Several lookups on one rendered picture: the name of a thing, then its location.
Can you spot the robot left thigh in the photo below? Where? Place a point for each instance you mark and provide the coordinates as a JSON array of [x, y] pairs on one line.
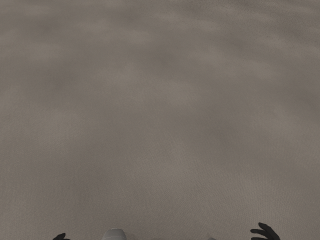
[[114, 234]]

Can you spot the robot right hand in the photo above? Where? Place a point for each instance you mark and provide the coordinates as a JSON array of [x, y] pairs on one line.
[[267, 232]]

